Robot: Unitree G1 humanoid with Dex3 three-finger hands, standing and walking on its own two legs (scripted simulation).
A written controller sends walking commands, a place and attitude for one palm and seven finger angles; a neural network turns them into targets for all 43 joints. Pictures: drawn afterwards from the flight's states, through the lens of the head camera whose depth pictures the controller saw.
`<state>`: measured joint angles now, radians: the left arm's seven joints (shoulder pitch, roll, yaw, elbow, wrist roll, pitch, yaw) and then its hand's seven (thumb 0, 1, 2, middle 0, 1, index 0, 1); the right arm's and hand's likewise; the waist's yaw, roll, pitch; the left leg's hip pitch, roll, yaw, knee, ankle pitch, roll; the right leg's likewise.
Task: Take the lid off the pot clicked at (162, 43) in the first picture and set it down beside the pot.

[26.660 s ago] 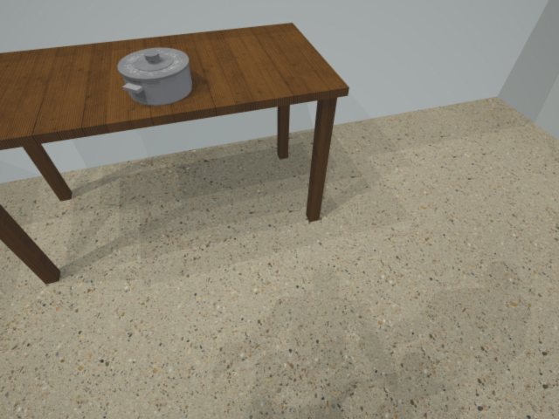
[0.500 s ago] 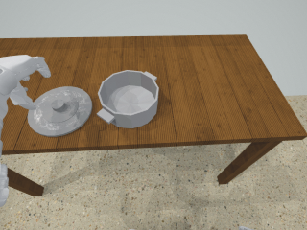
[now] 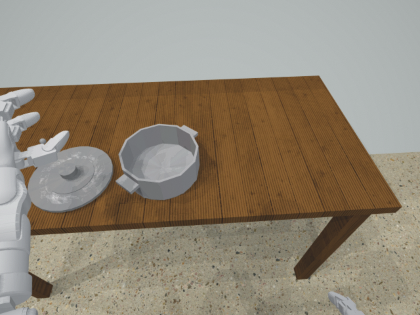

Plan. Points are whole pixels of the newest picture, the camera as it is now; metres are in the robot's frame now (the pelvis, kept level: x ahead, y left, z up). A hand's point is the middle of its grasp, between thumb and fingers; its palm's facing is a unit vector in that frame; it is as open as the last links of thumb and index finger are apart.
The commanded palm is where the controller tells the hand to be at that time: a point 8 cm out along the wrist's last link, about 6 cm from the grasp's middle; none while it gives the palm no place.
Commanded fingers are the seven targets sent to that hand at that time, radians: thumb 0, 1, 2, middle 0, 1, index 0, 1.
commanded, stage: draw the hand back to the body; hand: left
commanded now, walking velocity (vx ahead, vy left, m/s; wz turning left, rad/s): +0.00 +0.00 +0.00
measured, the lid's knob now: (68, 170) +0.45 +0.39 -0.04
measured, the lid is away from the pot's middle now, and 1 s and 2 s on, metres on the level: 0.24 0.24 0.24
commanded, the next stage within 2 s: step back with the hand held close in 1.28 s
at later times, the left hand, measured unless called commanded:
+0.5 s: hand (45, 182) +0.27 +0.26 +0.17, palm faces +0.46 -0.83 -0.30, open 7.8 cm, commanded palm +0.21 +0.30 +0.18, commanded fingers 0.00 0.90 0.90 -0.20 -0.30 -0.20 -0.30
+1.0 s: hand (33, 238) +0.19 +0.24 +0.16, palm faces +0.38 -0.86 -0.34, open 7.4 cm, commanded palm +0.13 +0.28 +0.18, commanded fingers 0.00 0.90 0.90 -0.20 -0.30 -0.20 -0.30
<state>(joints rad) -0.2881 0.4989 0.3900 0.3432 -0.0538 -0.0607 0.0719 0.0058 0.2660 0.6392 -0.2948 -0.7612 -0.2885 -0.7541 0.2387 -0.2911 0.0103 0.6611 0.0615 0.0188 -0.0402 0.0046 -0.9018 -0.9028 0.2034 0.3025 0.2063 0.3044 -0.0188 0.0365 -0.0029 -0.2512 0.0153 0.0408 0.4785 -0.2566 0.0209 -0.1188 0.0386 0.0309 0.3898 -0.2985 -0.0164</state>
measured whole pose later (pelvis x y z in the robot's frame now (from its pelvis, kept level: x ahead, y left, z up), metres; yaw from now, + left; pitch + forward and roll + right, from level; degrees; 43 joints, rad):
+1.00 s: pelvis -0.02 -0.01 +0.00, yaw +1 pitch -4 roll -1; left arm 0.38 0.35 0.30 -0.34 -0.11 -0.10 0.06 0.02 0.89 0.90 -0.21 -0.30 -0.21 -0.30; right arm 0.16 -0.23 0.03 0.64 0.02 -0.06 -0.06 0.01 -0.90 -0.90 0.20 0.30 0.21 0.30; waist 0.04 0.05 0.02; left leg -0.13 0.02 0.03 0.42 -0.22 0.01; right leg 0.01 0.04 0.02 0.33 -0.26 -0.03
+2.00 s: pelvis -0.08 +0.05 -0.01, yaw +0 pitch -1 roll -2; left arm 0.60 0.41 0.40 -0.63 -0.05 -0.21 0.09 0.02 0.89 0.90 -0.21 -0.30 -0.21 -0.30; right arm 0.22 -0.20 0.02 0.52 0.03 -0.09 -0.05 0.01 -0.90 -0.90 0.20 0.30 0.21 0.30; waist 0.01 0.02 0.07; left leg -0.39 -0.02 0.06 0.60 -0.21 0.09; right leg -0.28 -0.01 0.01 0.55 -0.27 0.05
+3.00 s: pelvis -0.16 +0.04 -0.01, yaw -1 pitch +1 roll -1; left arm 0.54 0.42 0.36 -0.62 -0.03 -0.26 0.11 0.02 0.89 0.90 -0.21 -0.30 -0.21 -0.30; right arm 0.18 -0.17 0.00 0.59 0.00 -0.09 -0.05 0.01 -0.90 -0.90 0.20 0.30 0.21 0.30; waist -0.02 -0.07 0.03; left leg -0.39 -0.02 0.02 0.60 -0.22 0.05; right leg -0.37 0.03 0.06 0.67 -0.35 0.01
